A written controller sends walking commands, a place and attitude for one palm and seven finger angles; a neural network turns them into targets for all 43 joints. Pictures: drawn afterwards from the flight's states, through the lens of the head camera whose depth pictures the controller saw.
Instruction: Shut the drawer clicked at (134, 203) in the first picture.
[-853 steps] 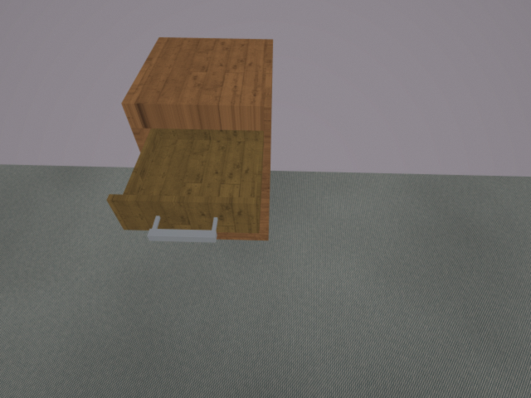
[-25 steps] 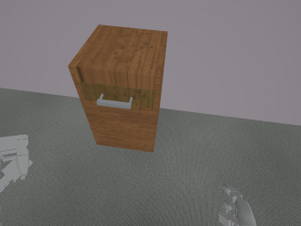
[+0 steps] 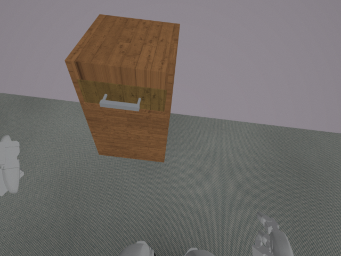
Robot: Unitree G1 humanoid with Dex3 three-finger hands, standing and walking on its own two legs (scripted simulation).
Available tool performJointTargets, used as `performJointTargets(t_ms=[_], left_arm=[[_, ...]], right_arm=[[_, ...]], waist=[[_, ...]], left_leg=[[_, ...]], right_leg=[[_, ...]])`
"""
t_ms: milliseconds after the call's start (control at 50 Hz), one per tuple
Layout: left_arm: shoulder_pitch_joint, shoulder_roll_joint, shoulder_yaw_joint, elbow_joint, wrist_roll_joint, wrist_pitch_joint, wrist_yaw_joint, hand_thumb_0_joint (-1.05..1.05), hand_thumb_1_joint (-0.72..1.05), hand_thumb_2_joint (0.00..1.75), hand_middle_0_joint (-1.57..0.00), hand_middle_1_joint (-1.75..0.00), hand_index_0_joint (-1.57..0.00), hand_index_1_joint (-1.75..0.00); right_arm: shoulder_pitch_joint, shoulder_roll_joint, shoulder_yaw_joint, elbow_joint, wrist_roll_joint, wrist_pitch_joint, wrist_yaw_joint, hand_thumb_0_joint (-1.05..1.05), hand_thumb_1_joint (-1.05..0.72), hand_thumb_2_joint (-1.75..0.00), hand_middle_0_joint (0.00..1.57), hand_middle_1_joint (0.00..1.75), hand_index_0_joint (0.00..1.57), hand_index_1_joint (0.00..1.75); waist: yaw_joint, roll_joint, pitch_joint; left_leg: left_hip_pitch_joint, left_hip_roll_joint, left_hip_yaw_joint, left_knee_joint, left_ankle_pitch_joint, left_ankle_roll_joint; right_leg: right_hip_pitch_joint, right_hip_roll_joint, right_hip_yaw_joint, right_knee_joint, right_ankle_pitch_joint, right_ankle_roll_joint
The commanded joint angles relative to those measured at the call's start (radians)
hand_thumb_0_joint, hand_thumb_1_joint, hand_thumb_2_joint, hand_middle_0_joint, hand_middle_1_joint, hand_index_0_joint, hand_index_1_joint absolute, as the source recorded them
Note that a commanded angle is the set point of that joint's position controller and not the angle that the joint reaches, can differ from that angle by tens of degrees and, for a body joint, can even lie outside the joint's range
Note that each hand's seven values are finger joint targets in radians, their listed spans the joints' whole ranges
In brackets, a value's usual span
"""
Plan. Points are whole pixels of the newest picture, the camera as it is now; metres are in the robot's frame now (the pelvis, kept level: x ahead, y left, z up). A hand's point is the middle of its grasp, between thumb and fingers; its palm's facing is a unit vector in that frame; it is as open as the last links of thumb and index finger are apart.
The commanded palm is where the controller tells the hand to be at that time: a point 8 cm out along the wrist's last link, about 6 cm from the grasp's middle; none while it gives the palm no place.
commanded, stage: step back with the hand held close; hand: left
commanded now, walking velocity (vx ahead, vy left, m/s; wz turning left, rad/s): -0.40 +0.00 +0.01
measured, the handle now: (121, 101) +0.75 +0.23 -0.19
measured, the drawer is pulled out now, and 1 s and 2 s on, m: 0.00 0.00 0.00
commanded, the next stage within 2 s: stop stepping back and stand still in 0.52 s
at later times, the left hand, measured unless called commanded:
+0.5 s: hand out of the picture +0.15 +0.25 +0.22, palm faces +0.29 -0.88 -0.37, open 3.3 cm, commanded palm +0.08 +0.30 +0.21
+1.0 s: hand out of the picture +0.05 +0.24 +0.17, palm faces +0.40 -0.84 -0.36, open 3.3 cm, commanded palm -0.01 +0.28 +0.21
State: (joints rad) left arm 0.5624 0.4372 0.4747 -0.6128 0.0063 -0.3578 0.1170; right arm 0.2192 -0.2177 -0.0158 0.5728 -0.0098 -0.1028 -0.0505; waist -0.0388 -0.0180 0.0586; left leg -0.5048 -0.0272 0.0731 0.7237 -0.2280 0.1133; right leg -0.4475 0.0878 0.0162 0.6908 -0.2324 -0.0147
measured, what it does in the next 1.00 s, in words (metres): walks backwards: left foot, then right foot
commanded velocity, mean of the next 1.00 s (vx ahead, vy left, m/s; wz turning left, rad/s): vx -0.16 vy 0.03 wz -0.02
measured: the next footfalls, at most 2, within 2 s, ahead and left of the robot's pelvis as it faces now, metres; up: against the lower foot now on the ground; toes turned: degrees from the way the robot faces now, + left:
left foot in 0.22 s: +0.07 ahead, +0.11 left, +0.00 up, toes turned +3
right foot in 0.68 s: -0.18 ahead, -0.11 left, +0.00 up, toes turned -7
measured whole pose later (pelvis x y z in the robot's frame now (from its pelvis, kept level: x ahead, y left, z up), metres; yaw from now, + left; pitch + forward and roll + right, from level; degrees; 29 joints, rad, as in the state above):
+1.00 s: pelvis -0.15 +0.00 +0.02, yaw -2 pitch +0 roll +1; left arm 0.56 0.30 0.34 -0.45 -0.04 -0.19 0.16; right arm 0.27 -0.26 -0.05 0.70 0.03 -0.08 -0.08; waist 0.00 -0.02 -0.04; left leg -0.27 0.02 0.05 0.54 -0.28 0.00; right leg -0.17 -0.04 -0.08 0.54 -0.38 0.00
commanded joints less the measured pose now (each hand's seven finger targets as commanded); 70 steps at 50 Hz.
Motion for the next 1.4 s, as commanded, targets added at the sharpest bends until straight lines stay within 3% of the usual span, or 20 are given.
performJointTargets(t_ms=[0,40,80,120,160,180,220,260,360,540,620,660,680,700,760,840,940,1020,1180,1380], left_arm=[[-0.01,0.141,0.107,-0.168,-0.008,-0.053,0.025,0.0,0.9,0.9,-1.4,-1.6,-1.4,-1.6],[-0.004,0.138,0.082,-0.168,-0.032,-0.053,0.033,0.0,0.9,0.9,-1.4,-1.6,-1.4,-1.6],[0.001,0.131,0.05,-0.175,-0.053,-0.053,0.049,0.0,0.9,0.9,-1.4,-1.6,-1.4,-1.6],[0.04,0.133,0.057,-0.162,-0.059,-0.047,0.055,0.0,0.9,0.9,-1.4,-1.6,-1.4,-1.6],[0.049,0.14,0.053,-0.179,-0.051,-0.044,0.061,0.0,0.9,0.9,-1.4,-1.6,-1.4,-1.6],[0.039,0.15,0.054,-0.21,-0.048,-0.047,0.062,0.0,0.9,0.9,-1.4,-1.6,-1.4,-1.6],[-0.03,0.151,0.043,-0.275,-0.025,-0.048,0.061,0.0,0.9,0.9,-1.4,-1.6,-1.4,-1.6],[-0.036,0.186,0.087,-0.3,-0.042,-0.055,0.057,0.0,0.9,0.9,-1.4,-1.6,-1.4,-1.6],[0.011,0.109,0.015,-0.329,-0.066,-0.03,0.032,0.0,0.9,0.9,-1.4,-1.6,-1.4,-1.6],[0.099,0.151,0.073,-0.27,-0.097,0.003,0.0,0.0,0.9,0.9,-1.4,-1.6,-1.4,-1.6],[0.229,0.209,0.146,-0.347,-0.117,0.01,-0.011,0.0,0.9,0.9,-1.4,-1.6,-1.4,-1.6],[0.278,0.237,0.159,-0.359,-0.119,0.021,-0.01,0.0,0.9,0.9,-1.4,-1.6,-1.4,-1.6],[0.267,0.268,0.187,-0.354,-0.128,0.027,0.006,0.0,0.9,0.9,-1.4,-1.6,-1.4,-1.6],[0.233,0.207,0.138,-0.289,-0.127,0.059,0.01,0.0,0.9,0.9,-1.4,-1.6,-1.4,-1.6],[0.168,0.153,0.122,-0.174,-0.093,0.092,0.042,0.0,0.9,0.9,-1.4,-1.6,-1.4,-1.6],[0.013,0.072,-0.021,0.001,-0.049,0.108,0.059,0.0,0.9,0.9,-1.4,-1.6,-1.4,-1.6],[-0.089,0.101,-0.057,-0.158,-0.036,0.09,0.051,0.0,0.9,0.9,-1.4,-1.6,-1.4,-1.6],[0.006,0.162,0.022,-0.295,-0.036,0.071,0.05,0.0,0.9,0.9,-1.4,-1.6,-1.4,-1.6],[0.09,0.088,0.027,-0.082,-0.072,0.069,0.043,0.0,0.9,0.9,-1.4,-1.6,-1.4,-1.6],[0.004,0.078,-0.032,-0.195,-0.048,0.087,0.04,0.0,0.9,0.9,-1.4,-1.6,-1.4,-1.6]], right_arm=[[-0.077,-0.149,-0.066,-0.156,0.004,-0.051,-0.003,0.0,-0.9,-0.9,0.2,0.3,0.2,0.3],[-0.051,-0.131,-0.073,-0.137,-0.001,-0.041,0.012,0.0,-0.9,-0.9,0.2,0.3,0.2,0.3],[-0.048,-0.113,-0.076,-0.119,0.004,-0.022,0.027,0.0,-0.9,-0.9,0.2,0.3,0.2,0.3],[-0.038,-0.107,-0.072,-0.11,0.012,-0.007,0.025,0.0,-0.9,-0.9,0.2,0.3,0.2,0.3],[-0.047,-0.095,-0.058,-0.106,0.012,-0.004,0.015,0.0,-0.9,-0.9,0.2,0.3,0.2,0.3],[-0.065,-0.115,-0.054,-0.105,0.009,-0.009,0.005,0.0,-0.9,-0.9,0.2,0.3,0.2,0.3],[-0.092,-0.119,-0.056,-0.115,-0.013,-0.046,-0.018,0.0,-0.9,-0.9,0.2,0.3,0.2,0.3],[-0.057,-0.112,-0.067,-0.09,-0.018,-0.084,-0.01,0.0,-0.9,-0.9,0.2,0.3,0.2,0.3],[-0.033,-0.105,-0.063,-0.043,-0.01,-0.11,0.017,0.0,-0.9,-0.9,0.2,0.3,0.2,0.3],[-0.106,-0.1,-0.045,-0.078,-0.032,-0.08,0.026,0.0,-0.9,-0.9,0.2,0.3,0.2,0.3],[-0.127,-0.096,-0.041,-0.137,-0.023,-0.043,0.038,0.0,-0.9,-0.9,0.2,0.3,0.2,0.3],[-0.114,-0.091,-0.04,-0.155,0.008,-0.011,0.038,0.0,-0.9,-0.9,0.2,0.3,0.2,0.3],[-0.111,-0.082,-0.039,-0.161,0.017,0.001,0.034,0.0,-0.9,-0.9,0.2,0.3,0.2,0.3],[-0.095,-0.082,-0.051,-0.156,0.049,0.0,0.025,0.0,-0.9,-0.9,0.2,0.3,0.2,0.3],[-0.108,-0.05,-0.044,-0.115,0.05,0.022,0.008,0.0,-0.9,-0.9,0.2,0.3,0.2,0.3],[-0.113,-0.103,-0.04,-0.069,0.043,-0.032,-0.035,0.0,-0.9,-0.9,0.2,0.3,0.2,0.3],[-0.091,-0.147,-0.057,-0.098,0.04,-0.065,-0.036,0.0,-0.9,-0.9,0.2,0.3,0.2,0.3],[-0.097,-0.105,-0.027,-0.11,0.034,-0.067,-0.019,0.0,-0.9,-0.9,0.2,0.3,0.2,0.3],[-0.088,-0.082,-0.022,-0.112,0.038,-0.029,-0.002,0.0,-0.9,-0.9,0.2,0.3,0.2,0.3],[-0.114,-0.088,-0.009,-0.124,0.026,-0.059,-0.021,0.0,-0.9,-0.9,0.2,0.3,0.2,0.3]], waist=[[0.003,0.036,-0.093],[-0.005,-0.07,-0.098],[-0.015,-0.157,-0.162],[-0.017,-0.151,-0.216],[-0.014,-0.098,-0.16],[-0.01,0.045,-0.123],[-0.007,0.359,-0.115],[-0.003,0.234,-0.197],[0.015,0.178,-0.267],[0.03,0.282,-0.298],[0.053,0.275,-0.34],[0.041,0.057,-0.291],[0.05,-0.126,-0.242],[0.049,-0.234,-0.181],[0.004,-0.118,-0.143],[0.011,-0.064,0.005],[0.035,-0.062,-0.092],[0.031,0.138,-0.145],[0.008,0.019,-0.067],[0.029,0.101,-0.106]], left_leg=[[-0.346,0.143,-0.243,-0.214,-0.534,-0.007],[-0.119,0.056,-0.194,0.01,-0.378,-0.07],[0.079,0.02,-0.168,0.184,-0.24,-0.1],[0.119,0.016,-0.156,0.178,-0.222,-0.094],[0.182,0.042,-0.152,-0.1,-0.161,-0.083],[0.13,0.095,-0.211,-0.288,-0.164,-0.053],[-0.06,0.38,-0.486,-0.451,0.074,0.06],[-0.008,0.412,-0.391,-0.451,0.047,0.063],[0.439,0.332,-0.236,-0.321,0.628,0.018],[0.382,0.287,-0.204,-0.478,0.179,-0.016],[0.249,0.184,-0.099,-0.427,-0.04,-0.09],[0.258,0.054,0.033,-0.114,-0.185,-0.137],[0.18,0.025,0.018,0.183,-0.193,-0.141],[0.021,0.005,-0.079,0.38,-0.226,-0.139],[-0.063,0.086,-0.09,0.279,-0.143,-0.128],[0.244,0.055,-0.01,-0.18,-0.067,-0.086],[0.325,0.155,-0.113,-0.275,0.244,-0.033],[0.276,0.138,-0.117,-0.297,0.282,-0.051],[0.215,0.102,-0.086,-0.267,-0.022,-0.084],[0.232,0.143,-0.159,-0.426,-0.09,-0.06]], right_leg=[[0.308,-0.163,0.302,-0.135,-0.188,-0.067],[0.07,-0.321,0.451,-0.361,-0.306,-0.15],[-0.021,-0.414,0.416,-0.446,-0.224,-0.187],[0.011,-0.389,0.31,-0.4,-0.055,-0.167],[-0.021,-0.298,0.201,-0.312,0.006,-0.103],[-0.006,-0.196,0.125,-0.191,-0.028,-0.057],[0.102,-0.037,0.016,0.258,-0.146,0.021],[0.088,-0.026,0.08,0.485,-0.265,0.012],[-0.084,-0.046,-0.016,0.252,-0.284,0.034],[0.108,-0.009,-0.073,-0.053,-0.293,0.016],[0.364,-0.034,-0.117,-0.388,-0.048,-0.011],[0.243,-0.205,-0.023,-0.502,-0.039,-0.057],[0.126,-0.38,0.123,-0.553,-0.072,-0.116],[0.07,-0.464,0.252,-0.539,-0.116,-0.17],[0.207,-0.383,0.102,-0.403,0.146,-0.141],[0.043,-0.3,0.028,-0.393,-0.093,-0.054],[0.258,-0.195,0.03,-0.227,0.292,0.059],[0.322,-0.152,-0.039,-0.201,0.204,0.03],[0.229,-0.184,0.046,-0.352,0.012,-0.007],[0.299,-0.115,-0.043,-0.276,0.021,0.031]])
